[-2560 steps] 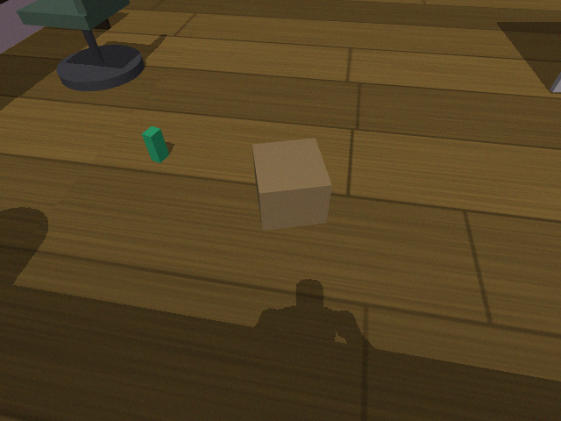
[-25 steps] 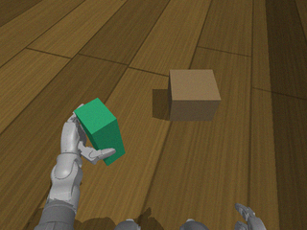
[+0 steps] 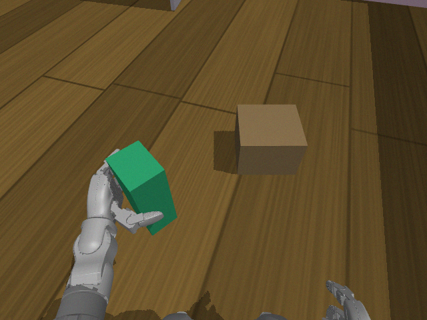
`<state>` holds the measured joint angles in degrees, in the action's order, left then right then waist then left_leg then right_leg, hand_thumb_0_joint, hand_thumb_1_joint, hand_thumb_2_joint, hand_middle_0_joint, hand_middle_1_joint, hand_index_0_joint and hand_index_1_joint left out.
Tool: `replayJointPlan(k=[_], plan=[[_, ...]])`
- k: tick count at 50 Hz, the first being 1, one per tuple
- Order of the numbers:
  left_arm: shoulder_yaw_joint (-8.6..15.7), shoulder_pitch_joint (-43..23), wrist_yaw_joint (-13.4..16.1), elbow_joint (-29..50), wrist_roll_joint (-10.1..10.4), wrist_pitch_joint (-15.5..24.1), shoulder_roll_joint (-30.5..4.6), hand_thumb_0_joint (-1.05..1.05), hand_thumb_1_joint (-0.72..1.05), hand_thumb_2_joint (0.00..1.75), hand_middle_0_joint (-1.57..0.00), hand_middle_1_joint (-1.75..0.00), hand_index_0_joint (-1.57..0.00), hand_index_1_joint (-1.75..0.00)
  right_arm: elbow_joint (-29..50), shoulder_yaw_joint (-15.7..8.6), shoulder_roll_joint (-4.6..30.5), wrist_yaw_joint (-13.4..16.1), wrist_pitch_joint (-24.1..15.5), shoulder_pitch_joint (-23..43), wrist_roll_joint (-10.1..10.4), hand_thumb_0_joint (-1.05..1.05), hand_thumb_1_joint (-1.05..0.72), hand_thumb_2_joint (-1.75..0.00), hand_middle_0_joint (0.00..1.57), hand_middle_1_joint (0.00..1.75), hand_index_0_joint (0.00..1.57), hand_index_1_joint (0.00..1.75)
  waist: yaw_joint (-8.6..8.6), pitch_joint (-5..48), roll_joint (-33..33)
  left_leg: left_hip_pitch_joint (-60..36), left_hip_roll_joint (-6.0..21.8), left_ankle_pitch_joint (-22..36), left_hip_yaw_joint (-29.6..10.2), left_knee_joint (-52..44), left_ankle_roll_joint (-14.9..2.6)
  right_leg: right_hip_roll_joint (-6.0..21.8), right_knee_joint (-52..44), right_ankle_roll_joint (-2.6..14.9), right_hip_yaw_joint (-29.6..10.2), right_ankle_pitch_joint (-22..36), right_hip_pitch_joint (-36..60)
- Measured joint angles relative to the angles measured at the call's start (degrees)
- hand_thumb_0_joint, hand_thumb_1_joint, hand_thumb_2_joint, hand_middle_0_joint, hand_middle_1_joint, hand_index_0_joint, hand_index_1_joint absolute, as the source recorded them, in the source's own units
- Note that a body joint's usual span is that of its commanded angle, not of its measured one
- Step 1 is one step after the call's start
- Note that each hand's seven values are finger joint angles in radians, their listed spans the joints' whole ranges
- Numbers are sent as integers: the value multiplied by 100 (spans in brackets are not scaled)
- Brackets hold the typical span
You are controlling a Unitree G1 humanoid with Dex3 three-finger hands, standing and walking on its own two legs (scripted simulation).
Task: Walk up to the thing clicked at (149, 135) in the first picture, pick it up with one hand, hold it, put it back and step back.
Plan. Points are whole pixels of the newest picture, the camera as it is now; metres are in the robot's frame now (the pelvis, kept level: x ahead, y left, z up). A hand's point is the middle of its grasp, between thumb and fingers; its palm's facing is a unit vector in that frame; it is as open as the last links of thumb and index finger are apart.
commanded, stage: hold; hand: left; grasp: from the side
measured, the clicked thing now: (146, 192) +0.33 +0.15 +0.05
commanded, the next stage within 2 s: none
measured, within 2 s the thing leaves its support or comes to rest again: neither
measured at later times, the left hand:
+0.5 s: hand (136, 193) +0.32 +0.17 +0.06, palm faces +0.06 -1.00 +0.02, open 12.5 cm
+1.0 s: hand (135, 190) +0.32 +0.17 +0.06, palm faces +0.06 -1.00 +0.01, open 12.5 cm
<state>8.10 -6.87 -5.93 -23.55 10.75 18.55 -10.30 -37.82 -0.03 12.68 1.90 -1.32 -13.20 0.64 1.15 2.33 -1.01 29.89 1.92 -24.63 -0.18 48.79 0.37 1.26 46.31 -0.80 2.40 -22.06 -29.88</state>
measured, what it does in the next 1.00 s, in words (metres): stands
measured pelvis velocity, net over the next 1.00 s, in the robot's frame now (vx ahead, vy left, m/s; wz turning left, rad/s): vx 0.00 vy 0.00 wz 0.00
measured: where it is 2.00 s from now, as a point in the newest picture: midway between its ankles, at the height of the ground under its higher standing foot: outside the picture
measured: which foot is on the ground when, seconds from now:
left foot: down 0.00-1.00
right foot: down 0.00-1.00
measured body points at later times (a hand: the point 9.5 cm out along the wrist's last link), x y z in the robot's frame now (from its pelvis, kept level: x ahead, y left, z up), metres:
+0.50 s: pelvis -0.01 +0.00 +0.00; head +0.02 +0.00 +0.45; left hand +0.31 +0.22 +0.06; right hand +0.13 -0.24 -0.10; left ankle +0.00 +0.12 -0.70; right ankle +0.02 -0.13 -0.70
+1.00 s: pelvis +0.00 +0.00 +0.01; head +0.03 +0.01 +0.45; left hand +0.32 +0.22 +0.06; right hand +0.14 -0.24 -0.10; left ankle +0.00 +0.12 -0.70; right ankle +0.02 -0.13 -0.70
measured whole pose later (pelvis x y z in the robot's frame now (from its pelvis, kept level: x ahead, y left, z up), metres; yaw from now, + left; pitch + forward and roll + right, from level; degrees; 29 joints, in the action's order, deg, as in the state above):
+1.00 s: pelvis +0.00 +0.00 +0.01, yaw +0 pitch +5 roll -1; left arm 7.7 -7.0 -5.7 -24.3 10.5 18.8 -10.5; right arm -38.6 0.0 12.5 1.8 -2.5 -13.0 0.8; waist 1.0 2.0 -0.9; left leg 27.8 1.7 -23.6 -0.2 46.6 0.2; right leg 1.4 43.9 -1.0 2.4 -21.0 -27.6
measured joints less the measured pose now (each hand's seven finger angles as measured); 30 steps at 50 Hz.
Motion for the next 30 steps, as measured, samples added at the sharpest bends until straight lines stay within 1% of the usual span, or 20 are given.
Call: replayJointPlan(k=[9, 20, 27, 30], plan=[[-7, 72, 8, 29, 15, -34, -6, -2, -61, 91, -55, -96, -56, -96, -13, 15, -10, 4, -30, 10, 15, 1, -92, -90, 20, 30, 20, 30, -15, -20, 6, -125, -9, 62, 4, -113, 2, 5, -101, 2, -2, 55, 120], [-15, 48, -41, -10, -1, 46, -10, -2, -61, 92, -54, -96, -56, -97, -45, 8, 6, -13, -83, 16, -7, 1, -92, -90, 20, 30, 20, 30, -18, -61, 9, -104, -9, 90, -4, -112, 4, 5, -104, 6, 4, 82, 104], [56, -55, -53, -151, 16, 67, -31, -2, -61, 93, -54, -97, -56, -97, -63, 11, -6, -17, -79, 11, -2, 1, -92, -90, 20, 30, 20, 30, -6, -51, 11, -103, -6, 102, 3, -118, 4, 1, -105, 8, -4, 94, 97], [11, -17, -66, -91, 22, 55, -39, -2, -61, 94, -54, -97, -55, -97, -53, 13, 1, -10, -80, -7, 11, 1, -92, -90, 20, 30, 20, 30, -11, -64, 7, -142, -5, 113, 7, -151, 2, -1, -144, 6, -7, 110, 137]])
